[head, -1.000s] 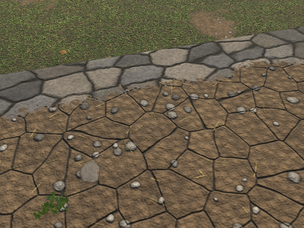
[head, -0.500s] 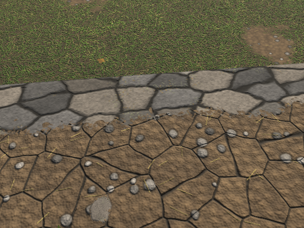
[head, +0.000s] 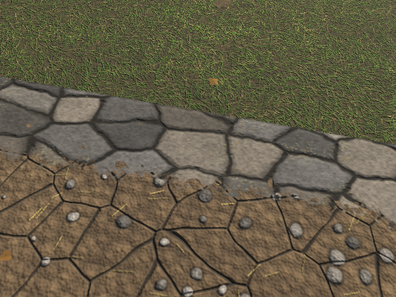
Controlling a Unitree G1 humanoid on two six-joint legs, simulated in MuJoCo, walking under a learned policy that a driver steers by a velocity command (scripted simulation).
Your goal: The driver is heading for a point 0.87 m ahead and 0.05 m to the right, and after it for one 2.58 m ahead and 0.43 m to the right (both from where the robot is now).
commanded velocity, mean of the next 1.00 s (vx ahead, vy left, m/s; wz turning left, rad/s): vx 0.50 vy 0.00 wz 0.16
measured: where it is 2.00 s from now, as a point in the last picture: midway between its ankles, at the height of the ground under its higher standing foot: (184, 181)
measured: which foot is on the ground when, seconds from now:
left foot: down 0.00-0.40, up 0.42-0.88, down 0.90-1.00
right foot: up 0.00-0.36, down 0.38-0.92, up 0.94-1.00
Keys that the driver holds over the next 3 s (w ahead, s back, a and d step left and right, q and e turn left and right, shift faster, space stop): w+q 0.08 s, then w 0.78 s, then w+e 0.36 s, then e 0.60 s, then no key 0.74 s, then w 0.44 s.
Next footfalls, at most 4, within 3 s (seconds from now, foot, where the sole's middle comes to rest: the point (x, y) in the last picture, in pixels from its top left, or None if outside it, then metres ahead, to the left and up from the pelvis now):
0.38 right None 0.40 -0.12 -0.77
0.90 left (154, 240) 0.64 0.16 -0.77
1.40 right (215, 166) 0.96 -0.06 -0.77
1.84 left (161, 163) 0.98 0.16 -0.77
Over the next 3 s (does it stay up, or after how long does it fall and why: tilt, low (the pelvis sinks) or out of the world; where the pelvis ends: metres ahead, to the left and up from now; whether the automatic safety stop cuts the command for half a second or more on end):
stays up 0.97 0.02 0.01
